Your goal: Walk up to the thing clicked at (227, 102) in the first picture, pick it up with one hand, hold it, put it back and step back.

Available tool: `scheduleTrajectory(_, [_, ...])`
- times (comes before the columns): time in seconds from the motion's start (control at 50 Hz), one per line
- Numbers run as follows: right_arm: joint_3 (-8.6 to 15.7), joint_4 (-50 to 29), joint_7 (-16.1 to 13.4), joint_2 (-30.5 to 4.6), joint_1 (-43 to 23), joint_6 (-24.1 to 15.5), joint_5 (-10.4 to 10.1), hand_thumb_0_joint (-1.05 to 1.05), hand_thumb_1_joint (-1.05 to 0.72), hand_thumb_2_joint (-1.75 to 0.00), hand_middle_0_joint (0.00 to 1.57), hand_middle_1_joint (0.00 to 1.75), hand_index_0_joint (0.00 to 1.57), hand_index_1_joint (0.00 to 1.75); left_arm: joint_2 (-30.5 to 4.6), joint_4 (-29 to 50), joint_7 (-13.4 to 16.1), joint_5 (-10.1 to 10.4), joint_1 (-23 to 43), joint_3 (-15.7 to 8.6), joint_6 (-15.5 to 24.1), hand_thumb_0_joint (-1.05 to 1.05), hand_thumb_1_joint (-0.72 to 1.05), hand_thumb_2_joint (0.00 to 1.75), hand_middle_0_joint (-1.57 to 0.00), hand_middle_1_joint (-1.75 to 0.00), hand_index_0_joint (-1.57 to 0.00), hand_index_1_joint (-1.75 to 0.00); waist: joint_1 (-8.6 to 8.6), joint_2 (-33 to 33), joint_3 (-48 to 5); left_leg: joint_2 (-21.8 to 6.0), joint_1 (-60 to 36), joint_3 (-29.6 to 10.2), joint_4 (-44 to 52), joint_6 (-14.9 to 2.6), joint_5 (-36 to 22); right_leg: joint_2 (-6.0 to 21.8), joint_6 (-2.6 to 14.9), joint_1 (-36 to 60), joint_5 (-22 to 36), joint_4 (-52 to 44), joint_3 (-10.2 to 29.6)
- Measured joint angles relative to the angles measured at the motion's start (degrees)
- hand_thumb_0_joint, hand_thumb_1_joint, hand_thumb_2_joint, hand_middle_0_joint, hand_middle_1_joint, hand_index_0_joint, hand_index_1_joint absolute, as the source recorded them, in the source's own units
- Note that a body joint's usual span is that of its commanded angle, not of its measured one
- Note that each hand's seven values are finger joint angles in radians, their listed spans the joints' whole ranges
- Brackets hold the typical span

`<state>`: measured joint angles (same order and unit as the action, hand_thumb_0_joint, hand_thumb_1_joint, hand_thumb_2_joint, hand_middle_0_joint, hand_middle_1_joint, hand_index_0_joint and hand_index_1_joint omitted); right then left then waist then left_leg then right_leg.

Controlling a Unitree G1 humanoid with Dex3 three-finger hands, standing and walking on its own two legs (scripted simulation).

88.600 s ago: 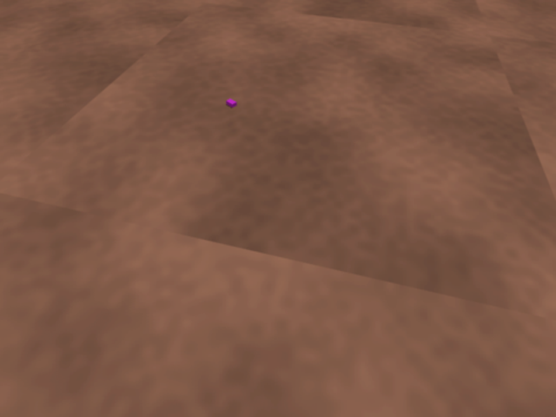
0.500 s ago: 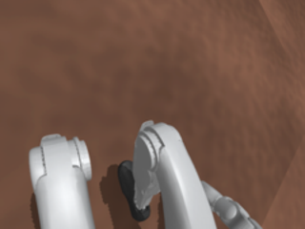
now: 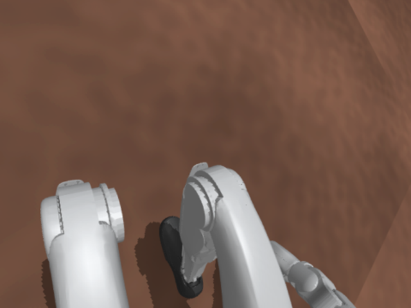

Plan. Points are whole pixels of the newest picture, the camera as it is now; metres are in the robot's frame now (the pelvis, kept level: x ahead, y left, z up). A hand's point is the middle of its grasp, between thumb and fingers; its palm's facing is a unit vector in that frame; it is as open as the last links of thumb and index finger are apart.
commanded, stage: close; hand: left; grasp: from above
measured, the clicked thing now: out of the picture +0.52 +0.43 -0.28
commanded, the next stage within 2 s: settle in 0.90 s
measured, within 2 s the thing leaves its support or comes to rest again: neither
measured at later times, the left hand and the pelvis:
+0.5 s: hand out of the picture +0.33 +0.41 -0.23, palm faces -0.44 -0.20 -0.88, open 6.1 cm; pelvis +0.00 +0.00 +0.00, yaw +0 degrees
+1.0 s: hand out of the picture +0.33 +0.41 -0.23, palm faces -0.44 -0.20 -0.88, open 6.4 cm; pelvis +0.00 +0.00 +0.00, yaw +0 degrees
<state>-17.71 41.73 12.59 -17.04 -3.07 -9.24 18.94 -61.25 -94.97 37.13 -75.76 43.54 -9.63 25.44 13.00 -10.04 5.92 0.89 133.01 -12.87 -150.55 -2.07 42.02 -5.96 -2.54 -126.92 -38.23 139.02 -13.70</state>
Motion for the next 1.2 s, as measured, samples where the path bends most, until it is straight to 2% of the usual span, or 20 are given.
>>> scheduleTrajectory(0.28, [-0.1,0.0,0.2,-0.1,0.2,-0.7,-0.2,0.0,-0.9,-0.89,0.2,0.3,0.21,0.3,0.4,0.4,-0.3,0.2,0.5,0.9,-0.8,0.0,0.63,0.06,-1.01,0.0,-1.05,-0.04,-0.12,-0.2,-0.4,0.0,0.1,0.1,0.0,0.0,0.0,0.0,0.03,-0.1,0.0,0.0,0.1])
scheduleTrajectory(0.58, [-0.1,-0.3,0.2,-0.2,0.3,-0.3,-0.1,0.0,-0.9,-0.9,0.2,0.3,0.2,0.3,0.0,0.3,-0.3,0.6,0.2,-0.1,-0.3,0.0,0.6,0.09,-1.01,0.0,-1.04,-0.03,0.09,0.1,0.1,0.1,0.1,0.0,0.3,0.07,0.0,0.1,0.02,-0.1,0.0,-0.2,0.0])
scheduleTrajectory(1.06, [-0.2,0.1,0.0,0.0,0.5,-0.3,0.0,0.0,-0.9,-0.89,0.2,0.3,0.21,0.3,0.2,0.0,0.2,0.0,0.3,0.4,-0.5,0.0,0.57,0.11,-1.01,0.0,-1.02,-0.04,0.07,0.0,-0.4,0.0,0.2,0.1,0.2,-0.15,0.0,0.0,-0.08,-0.1,-0.1,-0.2,0.1])
scheduleTrajectory(1.2, [0.3,-0.3,0.1,0.0,0.7,-0.4,-0.1,0.0,-0.91,-0.9,0.2,0.3,0.21,0.3,0.4,1.3,-1.2,-0.6,0.1,-0.6,-0.9,0.0,0.62,0.08,-1.03,-0.01,-1.07,-0.05,-0.02,0.0,-0.5,0.2,0.2,0.1,0.1,-0.08,0.0,0.1,-0.08,0.1,-0.2,-0.1,0.0])
